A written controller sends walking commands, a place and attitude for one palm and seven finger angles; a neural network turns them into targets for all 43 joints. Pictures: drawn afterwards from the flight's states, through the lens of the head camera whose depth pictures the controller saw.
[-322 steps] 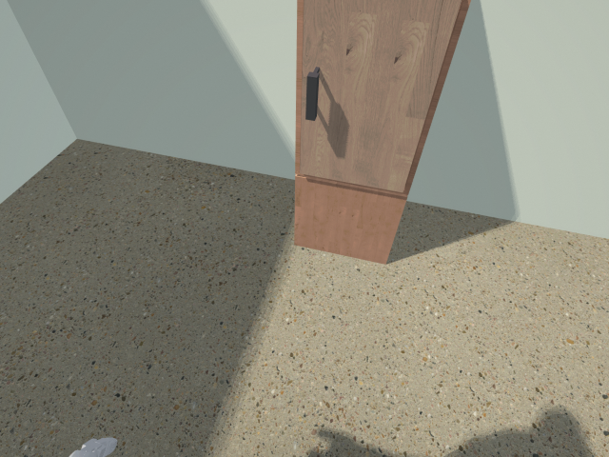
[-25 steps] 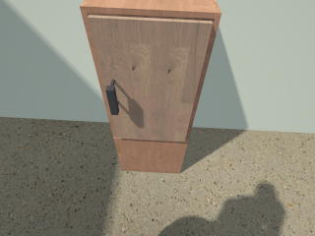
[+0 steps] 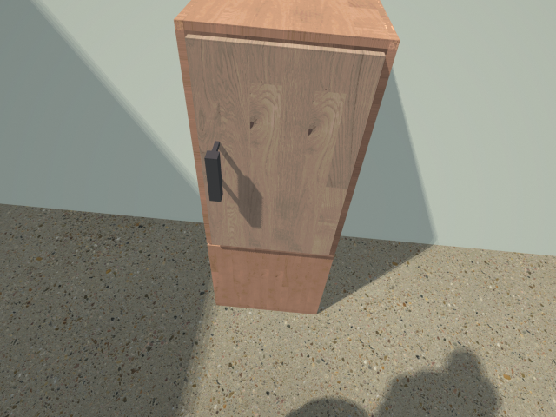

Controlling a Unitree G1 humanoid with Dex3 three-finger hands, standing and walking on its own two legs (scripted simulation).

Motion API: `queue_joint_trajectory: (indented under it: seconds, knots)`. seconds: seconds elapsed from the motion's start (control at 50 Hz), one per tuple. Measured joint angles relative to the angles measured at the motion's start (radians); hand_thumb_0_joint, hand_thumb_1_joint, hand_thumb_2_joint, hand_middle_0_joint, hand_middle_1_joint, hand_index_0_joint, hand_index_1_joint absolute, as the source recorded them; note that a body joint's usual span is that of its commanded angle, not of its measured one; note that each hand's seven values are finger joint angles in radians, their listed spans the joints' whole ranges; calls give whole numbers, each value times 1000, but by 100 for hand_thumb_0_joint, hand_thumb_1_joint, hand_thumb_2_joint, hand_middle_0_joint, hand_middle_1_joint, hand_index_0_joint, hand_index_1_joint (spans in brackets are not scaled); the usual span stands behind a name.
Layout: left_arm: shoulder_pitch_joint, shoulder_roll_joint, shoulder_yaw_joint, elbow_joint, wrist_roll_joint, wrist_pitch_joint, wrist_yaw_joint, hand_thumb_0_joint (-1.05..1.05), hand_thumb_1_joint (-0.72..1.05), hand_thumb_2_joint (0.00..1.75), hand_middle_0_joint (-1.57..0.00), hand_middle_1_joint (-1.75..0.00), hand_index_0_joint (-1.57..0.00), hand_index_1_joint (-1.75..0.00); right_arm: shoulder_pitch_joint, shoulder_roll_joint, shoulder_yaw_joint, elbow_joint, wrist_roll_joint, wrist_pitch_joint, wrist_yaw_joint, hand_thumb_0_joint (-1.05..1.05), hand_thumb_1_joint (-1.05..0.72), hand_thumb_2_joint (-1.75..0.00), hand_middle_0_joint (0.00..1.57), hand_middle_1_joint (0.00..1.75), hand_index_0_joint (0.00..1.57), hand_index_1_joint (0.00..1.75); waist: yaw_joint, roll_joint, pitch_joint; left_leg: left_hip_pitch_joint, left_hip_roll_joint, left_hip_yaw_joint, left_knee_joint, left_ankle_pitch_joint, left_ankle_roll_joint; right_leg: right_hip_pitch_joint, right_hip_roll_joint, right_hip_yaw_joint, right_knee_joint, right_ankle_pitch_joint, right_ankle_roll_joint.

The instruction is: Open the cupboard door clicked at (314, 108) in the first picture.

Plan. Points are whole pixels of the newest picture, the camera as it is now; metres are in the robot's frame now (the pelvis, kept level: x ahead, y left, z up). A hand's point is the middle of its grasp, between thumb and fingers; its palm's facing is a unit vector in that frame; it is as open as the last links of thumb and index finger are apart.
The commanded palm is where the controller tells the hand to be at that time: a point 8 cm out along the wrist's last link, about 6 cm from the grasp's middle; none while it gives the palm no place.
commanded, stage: shuffle to correct the standing spot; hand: left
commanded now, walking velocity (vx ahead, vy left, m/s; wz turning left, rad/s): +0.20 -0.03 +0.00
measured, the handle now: (216, 170) +0.62 +0.18 -0.02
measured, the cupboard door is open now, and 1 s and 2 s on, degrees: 0 0 0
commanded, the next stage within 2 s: come to a stop and stand still in 0.28 s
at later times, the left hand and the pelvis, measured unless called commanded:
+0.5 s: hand out of the picture +0.02 +0.14 -0.18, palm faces +0.10 -0.98 -0.17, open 7.4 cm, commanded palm none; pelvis +0.08 -0.01 -0.01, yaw +1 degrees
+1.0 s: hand out of the picture +0.13 +0.15 -0.17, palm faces +0.02 -0.98 -0.21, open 7.3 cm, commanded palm none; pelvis +0.08 -0.03 +0.00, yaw -1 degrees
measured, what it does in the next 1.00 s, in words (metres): steps on the spot: right foot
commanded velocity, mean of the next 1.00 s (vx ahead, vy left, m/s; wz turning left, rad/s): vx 0.02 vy -0.01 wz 0.00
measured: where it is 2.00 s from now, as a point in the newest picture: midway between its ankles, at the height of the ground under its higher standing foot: outside the picture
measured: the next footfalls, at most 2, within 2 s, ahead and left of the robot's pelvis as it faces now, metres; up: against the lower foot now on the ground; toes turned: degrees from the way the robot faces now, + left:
right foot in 0.80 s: +0.12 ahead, -0.14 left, +0.00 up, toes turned -4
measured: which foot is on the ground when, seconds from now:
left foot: down 0.00-1.00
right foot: down 0.00-0.58, up 0.60-0.78, down 0.80-1.00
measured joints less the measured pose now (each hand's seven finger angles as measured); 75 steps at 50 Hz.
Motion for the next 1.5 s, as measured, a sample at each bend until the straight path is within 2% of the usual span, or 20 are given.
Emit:
queue_joint_trajectory:
  seconds: [0.12, 0.26, 0.36, 0.42, 0.5, 0.52, 0.56, 0.62, 0.66, 0.72, 0.8, 0.84, 0.88, 0.94, 0.98, 1.04, 1.18, 1.24, 1.34, 1.5]
  knots:
    - [42, -18, 9, 15, 0, -4, -10, 0, 91, 90, -20, -30, -20, -30, 30, 10, -6, 15, -4, 6, 4, 0, -91, -90, 20, 30, 20, 30, 5, -1, -8, -21, -3, -9, 46, -78, 7, -12, 7, 7, 27, -44, -19]
    - [79, -42, 16, 43, -1, -13, -14, 1, 91, 90, -20, -30, -20, -30, 54, 24, -10, 26, -2, -16, 3, 0, -91, -90, 20, 30, 20, 30, 6, -6, -6, -20, -3, -7, 101, -77, -1, -7, 7, 13, 81, -81, -15]
    - [73, -51, 19, 45, 3, -26, -16, 1, 91, 90, -20, -30, -20, -30, 52, 40, -11, 25, 0, -35, -1, 0, -91, -90, 20, 30, 20, 30, 3, -9, -8, -14, 0, 6, 115, -120, -8, -14, 7, 27, 109, -118, -41]
    - [56, -59, 22, 37, 4, -48, -13, 1, 91, 90, -20, -30, -20, -30, 53, 36, -14, 34, 3, -36, -3, 1, -91, -90, 20, 30, 20, 30, 4, 18, -7, -25, 16, -8, 147, -143, -4, 11, 23, 10, 78, -119, -8]
    - [44, -71, 23, 23, 12, -76, 8, 0, 91, 89, -20, -30, -20, -30, 20, 21, -13, 44, 1, -17, -8, 2, -93, -90, 20, 30, 20, 30, 23, 11, 14, -78, 6, 36, 279, -262, 8, 65, 14, -7, 33, -122, -18]
    - [43, -75, 19, 22, 12, -74, 13, 0, 91, 89, -20, -30, -20, -30, 3, 13, -13, 42, 4, -16, -10, 2, -93, -90, 20, 30, 20, 30, 27, 7, 25, -73, -2, 50, 238, -241, 8, 75, 8, -5, 34, -120, -17]
    - [45, -86, 11, 26, 2, -58, 18, 0, 91, 89, -20, -30, -20, -30, -30, -5, -12, 27, 8, -28, -14, 2, -93, -90, 20, 30, 20, 30, 23, 14, 44, -33, -4, 65, 103, -6, 21, 69, 9, -5, 92, -112, -12]
    - [26, -77, 7, 37, -11, -16, 24, 0, 91, 89, -20, -30, -20, -30, -78, 0, -12, -1, 11, -44, -26, 1, -92, -90, 20, 30, 20, 30, 19, -16, 56, 17, -11, 98, 78, -65, 43, -10, -1, 23, 278, -165, -5]
    - [-13, -69, 10, 33, -12, 8, 25, 0, 91, 89, -20, -30, -20, -30, -107, 6, -8, -21, 12, -45, -32, 1, -92, -90, 20, 30, 20, 30, 16, -21, 65, 40, -13, 109, 40, -75, 43, -64, -5, 22, 338, -197, -4]
    - [-76, -59, 16, 1, -9, 18, 22, 1, 91, 89, -20, -30, -20, -30, -143, 11, -8, -42, 8, -33, -33, 0, -92, -90, 20, 30, 20, 30, 15, -5, 81, 50, -10, 104, -5, -40, 35, -108, -8, -3, 283, -154, -1]
    - [-117, -37, 26, -55, -1, 5, 20, 1, 92, 89, -20, -30, -20, -30, -163, 14, -17, -61, 5, -11, -23, 0, -92, -90, 20, 30, 20, 30, 21, 8, 77, 21, -5, 100, 22, -40, 19, -99, -5, -14, 108, 14, -5]
    - [-124, -30, 26, -66, 4, -1, 18, 1, 92, 89, -20, -30, -20, -30, -165, 15, -22, -63, 8, 4, -14, 0, -91, -90, 20, 30, 20, 30, 21, 19, 68, -1, 2, 92, 58, -63, 7, -101, 4, -18, 99, -1, -38]
    - [-122, -29, 20, -72, 4, -2, 14, 1, 92, 90, -20, -30, -20, -30, -158, 12, -31, -65, 8, 18, -12, -1, -92, -90, 20, 30, 20, 30, 12, 32, 52, -13, 1, 65, 90, -129, 0, -103, 13, -28, 94, -6, -48]
    - [-119, -28, 14, -74, 3, -4, 10, 1, 92, 90, -20, -30, -20, -30, -138, 6, -32, -59, 7, 18, -10, -1, -93, -90, 20, 30, 20, 30, 2, 35, 33, 7, 0, 35, 100, -146, -4, -96, 27, -34, 64, 11, -54]
    - [-123, -25, 13, -69, -1, -5, 9, 1, 92, 90, -20, -30, -20, -30, -119, 2, -29, -46, 8, 6, -12, -1, -93, -90, 20, 30, 20, 30, -4, 28, 27, 50, 3, 25, 30, -69, -4, -91, 35, -37, 58, 15, -52]
    - [-141, -12, 16, -52, -8, 0, 8, 1, 93, 89, -20, -30, -20, -30, -91, 4, -16, -11, 5, -3, -16, -1, -93, -90, 20, 30, 20, 30, 1, -1, 29, 82, -3, 30, -11, -68, -10, -62, 32, -32, 17, 34, -48]
    - [-144, -5, 6, -14, -14, -8, 1, 1, 93, 89, -20, -30, -20, -30, -37, 10, 8, 52, 3, -4, -17, 0, -92, -90, 20, 30, 20, 30, 2, -6, 24, 118, 0, 24, -86, -32, -13, -16, 40, -39, -76, 87, -49]
    - [-129, -16, -8, 0, -12, -18, 14, 1, 93, 89, -20, -30, -20, -30, -24, 7, 11, 45, 6, 1, -10, 0, -91, -90, 20, 30, 20, 30, -2, 18, 32, 93, 13, 20, -47, -47, -16, -21, 52, -42, -82, 97, -49]
    - [-93, -30, -22, 15, -11, -13, 6, 1, 92, 89, -20, -30, -20, -30, 14, -1, 8, -6, -1, -4, 0, 0, -91, -90, 20, 30, 20, 30, -34, 53, 33, 59, 1, 21, 25, -84, 2, -56, 37, -40, -7, 58, -42]
    - [-89, -33, -18, 25, -15, -17, 3, 1, 91, 89, -20, -30, -20, -30, 41, 20, 29, 14, -2, -19, -3, 0, -91, -90, 20, 30, 20, 30, -18, 65, 25, 96, -32, 38, -33, -65, 19, -47, 6, -22, -8, 53, -23]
